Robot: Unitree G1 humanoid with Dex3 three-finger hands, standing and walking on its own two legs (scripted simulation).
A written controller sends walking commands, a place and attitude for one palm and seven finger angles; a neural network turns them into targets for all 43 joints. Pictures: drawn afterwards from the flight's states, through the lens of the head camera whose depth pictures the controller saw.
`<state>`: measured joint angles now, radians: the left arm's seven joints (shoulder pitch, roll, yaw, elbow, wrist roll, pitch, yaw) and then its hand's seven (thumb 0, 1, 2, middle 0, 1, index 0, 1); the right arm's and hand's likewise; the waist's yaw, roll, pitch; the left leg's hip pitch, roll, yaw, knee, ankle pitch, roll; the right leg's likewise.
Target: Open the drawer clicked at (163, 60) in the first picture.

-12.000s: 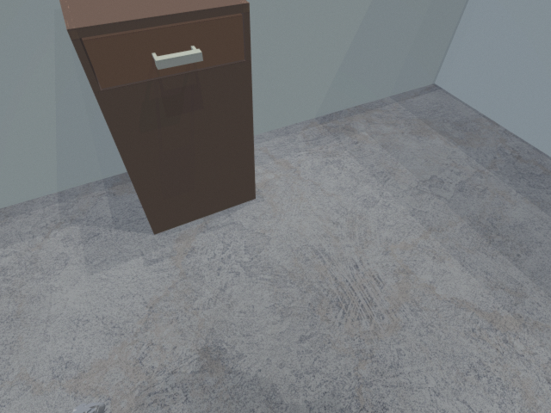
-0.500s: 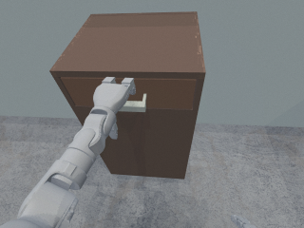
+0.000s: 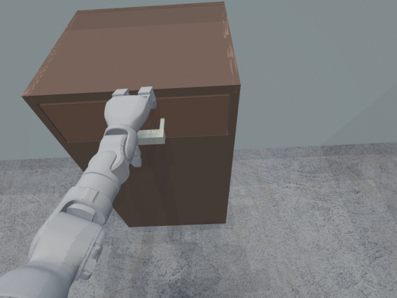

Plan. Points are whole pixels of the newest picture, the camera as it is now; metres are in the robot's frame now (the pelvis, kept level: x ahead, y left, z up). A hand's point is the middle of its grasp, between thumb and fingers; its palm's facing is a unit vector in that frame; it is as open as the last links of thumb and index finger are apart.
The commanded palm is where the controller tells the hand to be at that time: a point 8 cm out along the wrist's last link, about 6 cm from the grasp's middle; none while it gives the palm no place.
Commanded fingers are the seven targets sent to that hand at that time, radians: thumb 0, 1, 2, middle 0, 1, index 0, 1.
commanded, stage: move the hooked fingers above the handle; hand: left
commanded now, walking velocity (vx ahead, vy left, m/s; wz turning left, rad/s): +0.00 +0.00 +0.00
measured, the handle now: (138, 130) +0.51 +0.15 +0.02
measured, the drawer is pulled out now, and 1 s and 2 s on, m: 0.00 0.00 0.00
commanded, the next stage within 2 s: lower the fingers behind the handle in 1.06 s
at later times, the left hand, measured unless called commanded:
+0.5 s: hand (132, 125) +0.46 +0.15 +0.08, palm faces +0.01 -0.01 -1.00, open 13.8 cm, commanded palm +0.44 +0.15 +0.14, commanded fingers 0.00 -0.50 0.30 -0.30 -1.20 -0.30 -1.20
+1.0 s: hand (134, 125) +0.46 +0.14 +0.08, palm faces +0.01 -0.01 -1.00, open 13.7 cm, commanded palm +0.44 +0.15 +0.14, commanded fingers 0.00 -0.50 0.30 -0.30 -1.20 -0.30 -1.20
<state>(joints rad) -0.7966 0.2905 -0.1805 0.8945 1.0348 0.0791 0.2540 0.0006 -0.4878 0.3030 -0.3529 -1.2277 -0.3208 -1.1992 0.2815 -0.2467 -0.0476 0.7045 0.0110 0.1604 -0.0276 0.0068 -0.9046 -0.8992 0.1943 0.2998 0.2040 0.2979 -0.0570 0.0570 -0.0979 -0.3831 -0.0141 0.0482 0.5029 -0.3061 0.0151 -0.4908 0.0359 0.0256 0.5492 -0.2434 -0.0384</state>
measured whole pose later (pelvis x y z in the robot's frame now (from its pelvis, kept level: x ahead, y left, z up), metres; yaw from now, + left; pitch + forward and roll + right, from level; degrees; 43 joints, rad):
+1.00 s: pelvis +0.00 +0.01 +0.00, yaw +1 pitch +11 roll +1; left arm -0.86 0.26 -0.24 0.94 1.02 0.13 0.24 0.00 -0.49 0.30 -0.34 -1.22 -0.33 -1.21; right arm 0.25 -0.23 -0.04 0.70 0.02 0.16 -0.03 0.01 -0.90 -0.90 0.20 0.30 0.20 0.30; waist -0.05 0.06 -0.10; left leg -0.39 -0.03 0.03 0.51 -0.31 0.02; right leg -0.48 0.02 0.01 0.55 -0.25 -0.03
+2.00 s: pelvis +0.00 +0.00 -0.01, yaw +1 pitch +14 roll +1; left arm -0.79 0.26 -0.21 1.02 1.07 0.05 0.36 0.00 -0.49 0.30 -0.32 -1.20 -0.32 -1.20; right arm 0.28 -0.24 -0.06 0.70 0.00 0.13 -0.02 0.00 -0.90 -0.90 0.20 0.30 0.21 0.30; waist -0.07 0.04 -0.12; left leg -0.51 -0.02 0.03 0.61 -0.34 0.02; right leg -0.59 0.03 0.00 0.62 -0.27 -0.03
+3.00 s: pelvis +0.00 +0.01 -0.02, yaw +1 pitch +17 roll +0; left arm -0.80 0.23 -0.19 1.06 1.07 0.10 0.42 0.00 -0.41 0.33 -0.32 -1.21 -0.33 -1.21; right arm 0.29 -0.22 -0.06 0.70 -0.02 0.14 0.00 0.00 -0.90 -0.90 0.20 0.30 0.21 0.30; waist -0.08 0.05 -0.15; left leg -0.60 -0.02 0.04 0.70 -0.39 0.03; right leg -0.68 0.03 0.01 0.69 -0.30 -0.02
